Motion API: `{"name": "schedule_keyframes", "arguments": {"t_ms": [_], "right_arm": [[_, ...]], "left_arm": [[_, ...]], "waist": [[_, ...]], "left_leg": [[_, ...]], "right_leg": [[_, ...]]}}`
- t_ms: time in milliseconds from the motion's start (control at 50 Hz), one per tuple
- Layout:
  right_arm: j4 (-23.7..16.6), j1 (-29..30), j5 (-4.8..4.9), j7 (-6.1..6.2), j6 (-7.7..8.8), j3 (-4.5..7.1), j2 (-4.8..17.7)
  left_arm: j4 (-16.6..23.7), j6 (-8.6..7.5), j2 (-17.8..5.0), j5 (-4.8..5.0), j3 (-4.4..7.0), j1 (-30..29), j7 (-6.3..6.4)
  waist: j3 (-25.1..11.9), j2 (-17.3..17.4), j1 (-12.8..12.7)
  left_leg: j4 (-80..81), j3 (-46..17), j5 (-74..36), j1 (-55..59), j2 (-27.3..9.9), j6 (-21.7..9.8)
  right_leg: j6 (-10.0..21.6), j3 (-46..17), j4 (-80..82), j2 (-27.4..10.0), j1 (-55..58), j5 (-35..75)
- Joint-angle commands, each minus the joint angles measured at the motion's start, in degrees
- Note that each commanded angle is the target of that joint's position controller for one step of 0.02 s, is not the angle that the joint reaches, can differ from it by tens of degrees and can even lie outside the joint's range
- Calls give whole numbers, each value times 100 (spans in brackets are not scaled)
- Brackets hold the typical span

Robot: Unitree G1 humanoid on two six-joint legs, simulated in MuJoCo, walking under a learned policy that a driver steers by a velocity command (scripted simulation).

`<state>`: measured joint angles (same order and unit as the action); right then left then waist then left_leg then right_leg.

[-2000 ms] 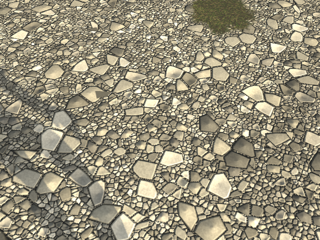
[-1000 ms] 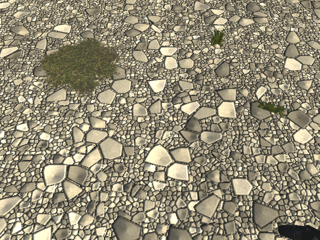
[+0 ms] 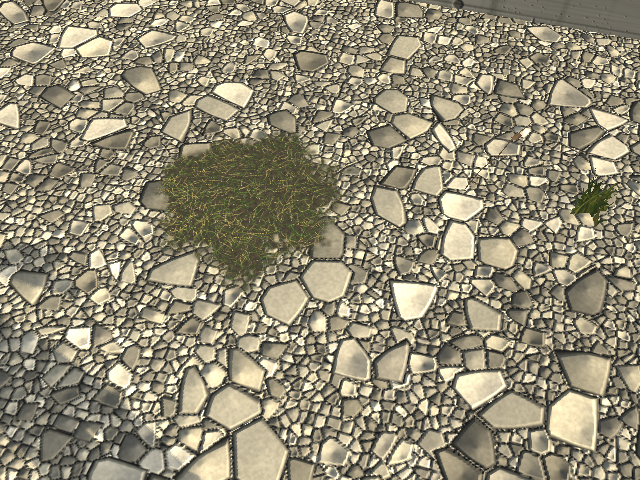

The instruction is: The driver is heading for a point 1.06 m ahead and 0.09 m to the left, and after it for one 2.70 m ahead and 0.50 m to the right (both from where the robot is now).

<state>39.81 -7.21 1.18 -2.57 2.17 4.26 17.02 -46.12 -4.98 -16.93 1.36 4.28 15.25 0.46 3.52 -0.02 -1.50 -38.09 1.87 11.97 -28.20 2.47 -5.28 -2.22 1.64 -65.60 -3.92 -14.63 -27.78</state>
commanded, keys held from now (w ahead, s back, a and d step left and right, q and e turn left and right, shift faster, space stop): w+q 0.20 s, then w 0.80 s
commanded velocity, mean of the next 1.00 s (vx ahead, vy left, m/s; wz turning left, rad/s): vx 0.50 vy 0.00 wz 0.25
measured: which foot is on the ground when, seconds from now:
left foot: down 0.00-0.42, up 0.44-0.92, down 0.94-1.00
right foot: up 0.00-0.40, down 0.42-0.94, up 0.96-1.00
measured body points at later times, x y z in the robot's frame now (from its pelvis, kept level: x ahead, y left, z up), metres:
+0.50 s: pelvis +0.28 -0.03 +0.01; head +0.31 -0.03 +0.46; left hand +0.43 +0.26 -0.07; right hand +0.39 -0.29 -0.11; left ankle +0.12 +0.07 -0.65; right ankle +0.38 -0.11 -0.72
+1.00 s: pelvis +0.54 +0.07 +0.01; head +0.57 +0.09 +0.46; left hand +0.48 +0.35 -0.12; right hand +0.81 -0.11 -0.06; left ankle +0.60 +0.19 -0.72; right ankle +0.40 -0.10 -0.65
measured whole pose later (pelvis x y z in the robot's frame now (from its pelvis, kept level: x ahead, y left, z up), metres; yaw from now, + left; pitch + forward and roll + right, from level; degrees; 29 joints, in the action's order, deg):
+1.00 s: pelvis +0.54 +0.07 +0.01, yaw +13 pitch +3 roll -1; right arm 37.4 -4.1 0.3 -1.8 4.9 2.3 15.1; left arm -50.2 -3.6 -17.3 1.1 2.5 21.3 -0.3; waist 1.5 -0.7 -3.4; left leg -32.2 1.7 8.4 -26.4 0.7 -3.0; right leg 1.0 -2.5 -53.9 0.0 -11.3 -27.7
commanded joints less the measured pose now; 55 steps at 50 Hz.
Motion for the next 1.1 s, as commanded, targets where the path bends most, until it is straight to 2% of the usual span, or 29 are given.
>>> {"name": "schedule_keyframes", "arguments": {"t_ms": [20,60,100,180,240,340,380,400,420,440,460,480,500,520,540,560,620,720,780,840,880,920,940,960,980,1000,1040,1060,1100], "right_arm": [[-180,-916,-5,60,146,247,840],[-370,-480,-112,101,148,163,629],[-362,-524,-83,152,178,188,704],[-239,-856,-16,296,157,236,856],[-137,-1093,-1,332,124,217,817],[96,-1516,-9,324,87,191,775],[117,-1465,-20,324,44,205,810],[90,-1377,-18,323,33,179,747],[13,-1287,-56,311,41,100,558],[-100,-1691,-60,321,92,-6,280],[-69,-2104,15,324,162,-68,179],[-72,-1633,75,308,182,29,667],[-192,-1083,63,297,188,54,762],[-272,-774,-18,286,205,42,705],[-292,-701,-70,269,209,56,628],[-274,-794,-67,254,199,51,535],[-290,-762,-79,251,158,-13,290],[-481,128,-91,202,227,-123,83],[-610,632,-31,129,265,-132,97],[-763,934,-3,43,300,-107,187],[-752,762,-15,12,322,-57,318],[-405,-437,-70,69,319,141,680],[-213,-1497,-135,136,297,262,1078],[-104,-1788,-152,129,263,348,1544],[-102,-1884,-74,124,240,214,991],[-123,-1491,-66,135,243,130,812],[-167,-844,-130,115,244,49,581],[-180,-679,-174,104,272,10,464],[-114,-598,-131,90,340,24,465]], "left_arm": [[752,-379,-673,-63,66,-489,20],[710,-249,-771,-178,146,-340,24],[733,-132,-604,-219,116,-349,18],[931,-83,-320,-238,-4,-1103,-6],[1007,-132,-237,-162,-66,-1607,-105],[1146,-242,-450,-114,-17,-1943,-241],[1103,-277,-541,-109,31,-1659,-241],[973,-295,-643,-135,101,-1192,-214],[844,-319,-854,-208,186,-454,-185],[730,-316,-1325,-291,307,401,-162],[464,-244,-1280,-176,330,855,-239],[473,-215,-828,-34,198,744,-240],[527,-162,-651,-55,129,372,-215],[562,-117,-551,-117,72,86,-203],[572,-110,-448,-167,25,-85,-200],[567,-121,-400,-202,-2,-163,-196],[445,-163,-536,-128,25,-98,-174],[219,-85,-786,-53,74,213,-107],[36,-25,-858,-11,76,573,-101],[-108,70,-916,12,91,747,-83],[-155,136,-1013,14,123,705,-50],[-137,181,-966,4,89,572,-20],[16,162,-699,-128,-34,528,-4],[124,41,-34,-132,-242,1240,-43],[32,-65,-554,-33,-135,958,-85],[215,-126,-838,88,-48,420,-119],[313,-126,-734,-35,-49,-59,-96],[286,-70,-679,-67,-32,47,-97],[215,51,-458,-70,-70,229,-90]], "waist": [[-1062,188,459],[-852,304,102],[-745,212,37],[-448,272,266],[-363,457,510],[-241,570,654],[-275,737,473],[-494,736,211],[-1122,584,-147],[-2044,-409,-264],[-2337,-1721,-218],[-1594,-1047,-363],[-915,-594,-337],[-532,-323,-215],[-338,-321,-67],[-348,-459,61],[-359,-530,139],[-238,-385,-145],[-136,-382,-348],[-27,-430,-348],[-133,-497,-159],[-893,-410,499],[-1749,73,916],[-2457,1631,577],[-2474,1266,815],[-1574,936,773],[-749,348,449],[-662,444,243],[-607,508,62]], "left_leg": [[2095,-3167,-120,3244,-1647,-1264],[2309,-2622,-972,2201,-1393,-1185],[2451,-2308,-1474,1785,-1292,-1237],[2504,-1760,-1394,1437,-923,-974],[2460,-1632,-874,1384,-825,-772],[1961,-2130,-868,2219,-1230,-681],[1658,-2242,-1455,2461,-1297,-585],[1207,-2122,-2214,2465,-1100,-475],[183,-1849,-2460,2122,-805,-294],[-1700,-1271,-1168,508,-152,96],[-3054,-1084,2082,-978,306,355],[-3564,-1326,1944,-1641,-11,335],[-3561,-1097,1433,-1780,-266,324],[-3277,-889,1034,-1657,-472,330],[-2936,-836,751,-1449,-658,348],[-2719,-795,594,-1160,-768,372],[-2093,-592,327,-1042,-864,508],[-281,-366,-1167,-806,-787,605],[354,-262,-1569,-583,-634,585],[725,-287,-1217,-644,-557,414],[916,-218,-825,-275,-454,251],[1153,13,-903,1555,-225,-44],[878,-954,-1208,3300,-1144,-416],[1357,-3590,-142,5174,-2444,-1337],[1859,-4269,675,5125,-2443,-1320],[1994,-3462,590,4421,-2247,-1084],[2289,-2404,-436,2945,-1810,-910],[2463,-2109,-784,2491,-1658,-869],[2759,-1757,-1082,2024,-1558,-936]], "right_leg": [[237,-669,-641,-180,-3057,563],[210,-715,-73,-331,-2271,887],[84,-603,418,-280,-2102,1059],[-120,-506,1984,-27,-2062,2469],[-120,-417,3047,194,-1646,3333],[160,-456,3684,259,-1606,2922],[350,-319,3870,337,-1259,2453],[509,-195,4091,441,-598,2479],[817,-552,3905,27,620,2690],[1539,-2202,3801,-1100,2735,2547],[2068,-4254,4574,-1828,3582,1162],[1860,-4188,4810,-1734,3150,78],[1651,-3428,4931,-1530,2402,191],[1575,-2887,5095,-1290,1709,701],[1536,-2530,5248,-1103,1239,1205],[1502,-2262,5369,-953,953,1571],[1603,-1668,5620,-839,678,2460],[1418,-862,5723,-607,686,3096],[1360,-780,5635,-693,876,3027],[1275,-892,5395,-955,1391,3199],[1164,-892,5055,-1047,1648,3837],[925,-511,3641,-673,1368,5243],[708,-272,1997,-377,285,4042],[332,-160,-44,633,-2017,281],[362,-848,-740,469,-2726,-537],[412,-768,-854,191,-3097,-107],[360,-552,-274,-211,-2771,715],[330,-598,-65,-348,-2415,938],[234,-548,234,-395,-2079,1104]]}}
